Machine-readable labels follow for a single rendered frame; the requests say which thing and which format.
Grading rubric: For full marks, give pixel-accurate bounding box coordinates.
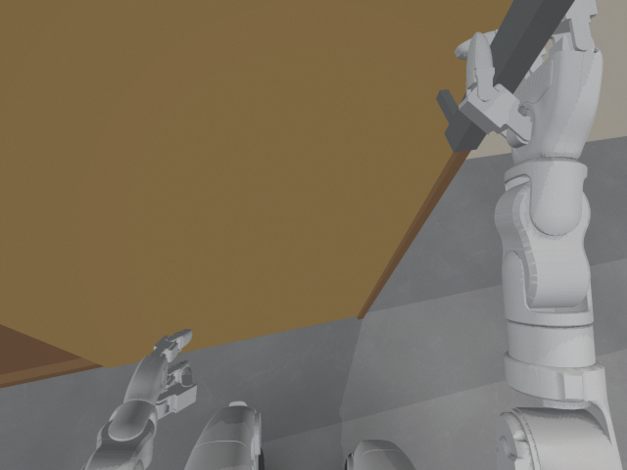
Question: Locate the robot left forearm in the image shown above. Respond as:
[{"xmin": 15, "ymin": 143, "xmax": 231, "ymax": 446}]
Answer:
[{"xmin": 81, "ymin": 400, "xmax": 158, "ymax": 470}]

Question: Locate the robot thigh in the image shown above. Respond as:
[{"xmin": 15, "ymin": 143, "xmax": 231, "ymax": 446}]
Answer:
[
  {"xmin": 347, "ymin": 440, "xmax": 416, "ymax": 470},
  {"xmin": 184, "ymin": 405, "xmax": 262, "ymax": 470}
]

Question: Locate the right robot upper arm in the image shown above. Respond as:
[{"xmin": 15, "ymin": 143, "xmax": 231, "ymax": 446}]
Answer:
[{"xmin": 496, "ymin": 407, "xmax": 619, "ymax": 470}]

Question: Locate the right robot hand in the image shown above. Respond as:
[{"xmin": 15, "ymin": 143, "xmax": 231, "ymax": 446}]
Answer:
[{"xmin": 455, "ymin": 0, "xmax": 603, "ymax": 165}]

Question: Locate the robot right thigh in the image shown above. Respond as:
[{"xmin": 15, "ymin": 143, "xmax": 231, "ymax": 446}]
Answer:
[{"xmin": 347, "ymin": 440, "xmax": 416, "ymax": 470}]

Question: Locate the handle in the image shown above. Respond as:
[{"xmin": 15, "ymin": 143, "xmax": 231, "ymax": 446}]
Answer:
[{"xmin": 436, "ymin": 0, "xmax": 575, "ymax": 153}]

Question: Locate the wardrobe door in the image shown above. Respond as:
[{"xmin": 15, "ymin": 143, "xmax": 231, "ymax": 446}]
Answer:
[
  {"xmin": 0, "ymin": 0, "xmax": 513, "ymax": 368},
  {"xmin": 0, "ymin": 324, "xmax": 83, "ymax": 375}
]

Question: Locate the robot right forearm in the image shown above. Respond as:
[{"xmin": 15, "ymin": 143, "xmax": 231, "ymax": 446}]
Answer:
[{"xmin": 495, "ymin": 158, "xmax": 623, "ymax": 470}]

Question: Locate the left robot hand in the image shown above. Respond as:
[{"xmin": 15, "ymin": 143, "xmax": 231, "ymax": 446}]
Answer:
[{"xmin": 123, "ymin": 329, "xmax": 197, "ymax": 419}]

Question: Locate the robot left thigh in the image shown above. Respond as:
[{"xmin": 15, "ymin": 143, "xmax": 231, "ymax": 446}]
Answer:
[{"xmin": 184, "ymin": 405, "xmax": 262, "ymax": 470}]

